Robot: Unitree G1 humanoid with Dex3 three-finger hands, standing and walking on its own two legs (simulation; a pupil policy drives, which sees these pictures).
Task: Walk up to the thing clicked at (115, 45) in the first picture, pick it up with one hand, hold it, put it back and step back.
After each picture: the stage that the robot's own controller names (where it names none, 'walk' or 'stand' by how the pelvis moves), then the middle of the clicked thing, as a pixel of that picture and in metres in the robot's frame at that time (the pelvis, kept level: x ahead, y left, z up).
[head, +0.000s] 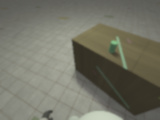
stand; (112, 47) +0.76 -0.21 -0.03
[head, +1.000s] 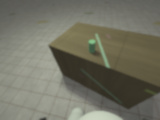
walk; (92, 46) +0.69 +0.05 +0.00
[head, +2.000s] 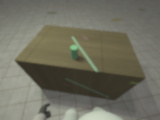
stand; (74, 52) +0.57 +0.17 +0.00
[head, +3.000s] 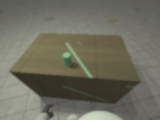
stand; (67, 59) +0.52 +0.23 -0.02
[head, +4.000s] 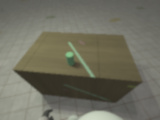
stand; (70, 58) +0.52 +0.21 -0.03
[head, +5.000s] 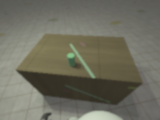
stand; (71, 59) +0.53 +0.20 -0.04
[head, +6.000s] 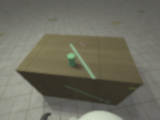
stand; (71, 60) +0.53 +0.20 -0.04
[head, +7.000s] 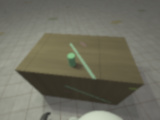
rise first; (71, 60) +0.52 +0.20 -0.03
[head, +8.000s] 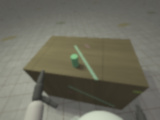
rise first; (74, 60) +0.53 +0.20 -0.03
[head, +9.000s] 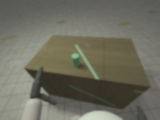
go down; (75, 60) +0.53 +0.20 -0.03
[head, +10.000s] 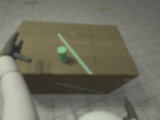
go down; (62, 54) +0.51 +0.19 +0.00
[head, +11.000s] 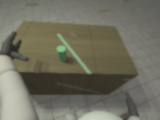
approach; (62, 53) +0.52 +0.19 +0.01
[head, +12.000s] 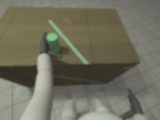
close in; (54, 43) +0.54 +0.21 +0.05
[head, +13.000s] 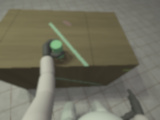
lift; (58, 50) +0.49 +0.18 +0.05
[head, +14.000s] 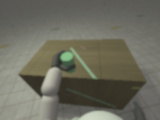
lift; (68, 63) +0.33 +0.14 +0.20
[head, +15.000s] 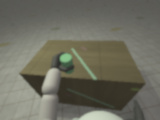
hold; (67, 64) +0.33 +0.16 +0.18
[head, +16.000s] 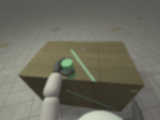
hold; (69, 69) +0.32 +0.15 +0.14
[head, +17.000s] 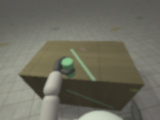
crouch; (68, 68) +0.33 +0.16 +0.14
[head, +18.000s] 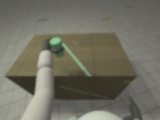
crouch; (57, 48) +0.46 +0.21 +0.17
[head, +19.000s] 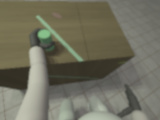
lower; (47, 40) +0.54 +0.20 +0.07
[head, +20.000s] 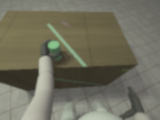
lower; (55, 50) +0.49 +0.19 +0.05
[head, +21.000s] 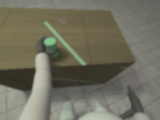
lower; (52, 47) +0.51 +0.20 +0.05
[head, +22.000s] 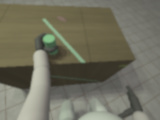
lower; (51, 45) +0.52 +0.20 +0.06
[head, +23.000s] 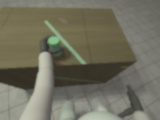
open; (55, 46) +0.52 +0.18 +0.05
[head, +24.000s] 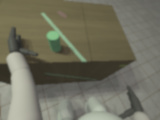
rise; (54, 42) +0.52 +0.18 +0.06
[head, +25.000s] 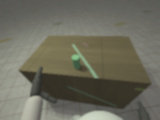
sink last; (76, 62) +0.50 +0.17 +0.01
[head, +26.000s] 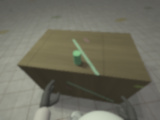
stand; (77, 58) +0.51 +0.16 +0.01
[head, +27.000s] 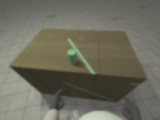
stand; (72, 57) +0.51 +0.18 +0.02
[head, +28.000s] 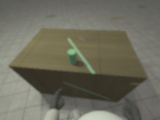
stand; (72, 56) +0.51 +0.18 +0.03
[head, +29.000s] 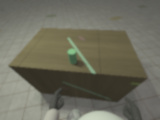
stand; (72, 56) +0.51 +0.18 +0.03
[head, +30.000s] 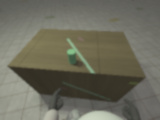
stand; (71, 56) +0.51 +0.18 +0.03
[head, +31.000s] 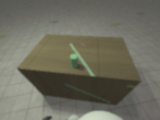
stand; (74, 60) +0.53 +0.17 -0.03
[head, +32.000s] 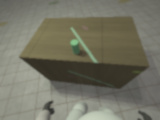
walk; (75, 47) +0.58 +0.18 -0.01
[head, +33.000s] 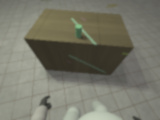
walk; (78, 31) +0.81 +0.15 -0.02
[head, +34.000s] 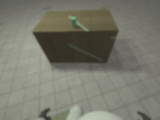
stand; (73, 22) +1.09 +0.28 +0.00
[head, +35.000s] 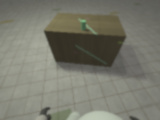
stand; (83, 25) +1.12 +0.18 -0.02
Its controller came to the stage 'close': yes
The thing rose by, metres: 0.21
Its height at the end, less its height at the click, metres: +0.00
